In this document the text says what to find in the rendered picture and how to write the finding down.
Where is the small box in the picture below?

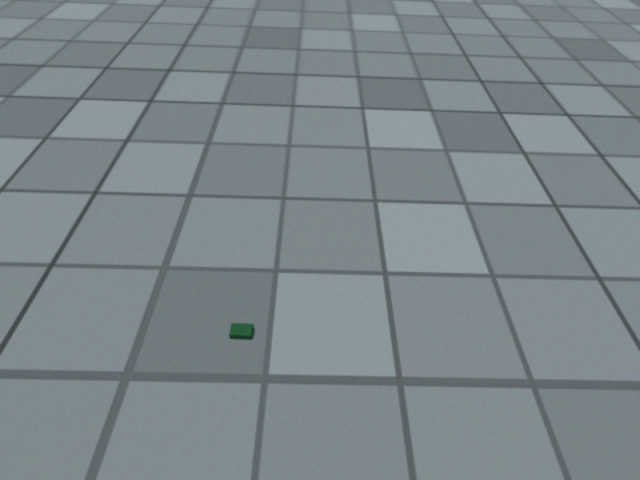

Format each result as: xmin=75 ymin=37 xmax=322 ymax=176
xmin=229 ymin=323 xmax=254 ymax=340

